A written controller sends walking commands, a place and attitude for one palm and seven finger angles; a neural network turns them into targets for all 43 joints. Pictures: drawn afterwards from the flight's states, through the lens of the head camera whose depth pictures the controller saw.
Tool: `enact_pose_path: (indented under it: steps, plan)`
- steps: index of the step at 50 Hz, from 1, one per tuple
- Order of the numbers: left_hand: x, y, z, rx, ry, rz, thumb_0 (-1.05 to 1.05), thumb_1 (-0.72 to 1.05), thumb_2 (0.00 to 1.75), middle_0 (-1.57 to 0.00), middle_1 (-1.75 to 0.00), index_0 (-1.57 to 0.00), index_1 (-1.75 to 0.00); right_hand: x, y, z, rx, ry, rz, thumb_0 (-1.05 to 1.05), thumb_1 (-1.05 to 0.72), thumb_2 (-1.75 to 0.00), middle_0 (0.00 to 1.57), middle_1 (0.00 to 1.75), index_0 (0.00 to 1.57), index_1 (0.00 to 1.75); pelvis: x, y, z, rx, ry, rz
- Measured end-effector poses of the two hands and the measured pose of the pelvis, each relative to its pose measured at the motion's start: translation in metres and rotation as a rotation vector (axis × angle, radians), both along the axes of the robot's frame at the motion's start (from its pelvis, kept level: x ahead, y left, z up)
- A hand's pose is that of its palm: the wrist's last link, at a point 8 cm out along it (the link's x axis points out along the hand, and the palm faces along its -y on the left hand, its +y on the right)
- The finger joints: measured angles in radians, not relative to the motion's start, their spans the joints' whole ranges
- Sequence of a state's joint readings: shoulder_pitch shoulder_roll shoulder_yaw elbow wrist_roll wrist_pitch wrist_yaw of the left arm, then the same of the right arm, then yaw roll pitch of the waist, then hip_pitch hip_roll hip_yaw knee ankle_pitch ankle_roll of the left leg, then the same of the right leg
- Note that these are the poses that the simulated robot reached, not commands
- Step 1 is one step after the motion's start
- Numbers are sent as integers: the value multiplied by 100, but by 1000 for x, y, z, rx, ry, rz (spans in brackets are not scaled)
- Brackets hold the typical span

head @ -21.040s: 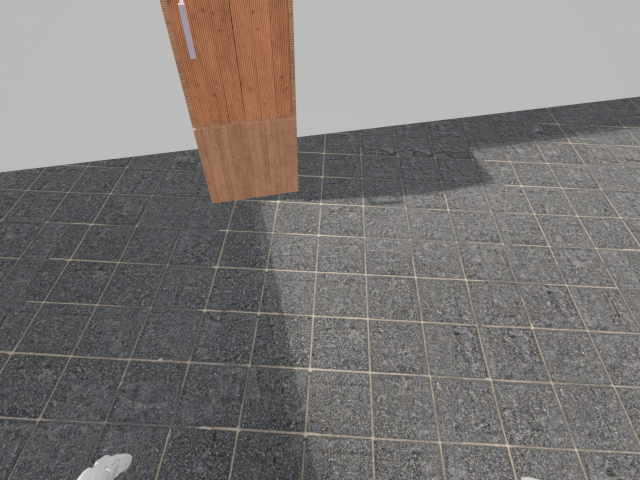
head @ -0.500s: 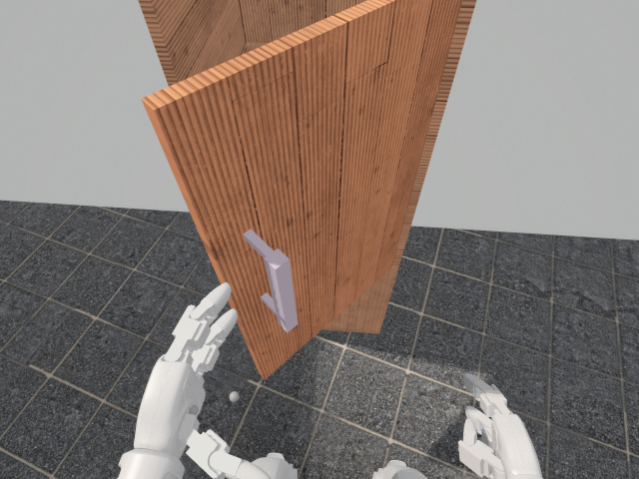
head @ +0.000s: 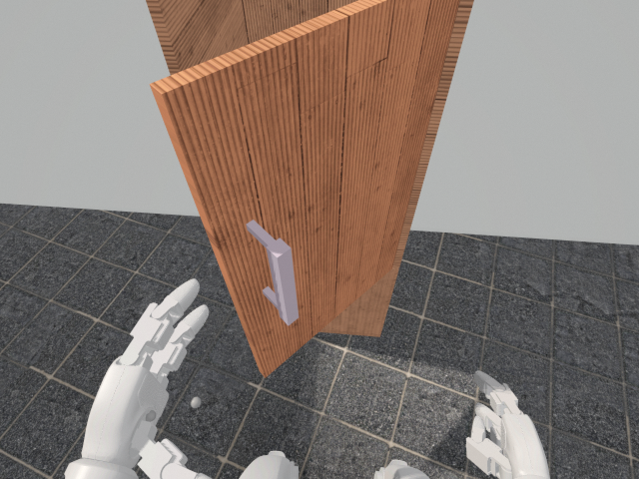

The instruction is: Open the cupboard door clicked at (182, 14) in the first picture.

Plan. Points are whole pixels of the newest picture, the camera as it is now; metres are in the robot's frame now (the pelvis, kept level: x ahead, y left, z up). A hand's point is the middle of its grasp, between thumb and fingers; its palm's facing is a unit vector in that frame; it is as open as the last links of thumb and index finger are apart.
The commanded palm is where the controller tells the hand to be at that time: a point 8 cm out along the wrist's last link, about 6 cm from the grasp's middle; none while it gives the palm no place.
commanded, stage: draw the hand back to the body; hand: left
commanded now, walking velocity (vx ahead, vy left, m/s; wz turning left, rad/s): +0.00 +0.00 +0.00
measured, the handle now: (274, 276) +0.34 +0.09 +0.08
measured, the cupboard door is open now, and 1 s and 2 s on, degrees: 48 48 48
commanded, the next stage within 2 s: step back with the hand held close in 1.44 s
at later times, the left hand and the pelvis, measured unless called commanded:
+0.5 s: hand (106, 370) +0.19 +0.20 +0.15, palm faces +0.14 -0.94 -0.30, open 15.4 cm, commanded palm +0.16 +0.25 +0.17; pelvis +0.01 +0.01 +0.04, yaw +0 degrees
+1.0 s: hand out of the picture +0.22 +0.27 +0.22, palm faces +0.39 -0.82 -0.43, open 9.8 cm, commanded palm +0.17 +0.31 +0.24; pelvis +0.03 +0.02 +0.08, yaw -1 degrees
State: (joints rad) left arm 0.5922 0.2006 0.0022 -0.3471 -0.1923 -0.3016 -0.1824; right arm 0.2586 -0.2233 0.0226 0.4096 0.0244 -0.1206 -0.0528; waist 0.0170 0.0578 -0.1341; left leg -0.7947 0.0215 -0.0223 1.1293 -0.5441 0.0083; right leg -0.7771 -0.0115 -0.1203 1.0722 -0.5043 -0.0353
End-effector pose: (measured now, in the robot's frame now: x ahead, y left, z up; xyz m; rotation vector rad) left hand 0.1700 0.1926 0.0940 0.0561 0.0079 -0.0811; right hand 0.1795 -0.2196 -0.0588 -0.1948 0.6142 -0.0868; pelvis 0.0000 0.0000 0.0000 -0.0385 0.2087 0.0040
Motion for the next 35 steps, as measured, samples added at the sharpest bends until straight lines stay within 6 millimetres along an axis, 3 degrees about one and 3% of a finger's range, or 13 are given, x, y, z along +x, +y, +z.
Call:
enact_pose_path:
  steps: [9,19,24,35]
  plan:
    - [-3,14,25,19,29,41,-1,-50,30,-15,-30,-15,-30,-8,9,18,34,-27,-20,2,-90,-90,20,30,20,30,3,5,17,4,-52,-5]
    - [-5,37,51,50,-18,62,-1,-47,32,-15,-30,-16,-30,-1,7,35,0,-65,3,2,-90,-90,20,30,20,30,7,6,29,-4,-97,4]
    - [-5,52,68,228,16,207,-1,-37,36,-16,-30,-16,-30,4,10,44,-15,-51,-19,2,-90,-90,20,30,20,30,12,8,41,2,-130,-7]
    - [-3,82,97,356,29,379,-1,-2,51,-17,-30,-18,-30,11,24,53,-20,2,10,2,-90,-90,20,30,20,30,24,18,64,11,-199,-8]
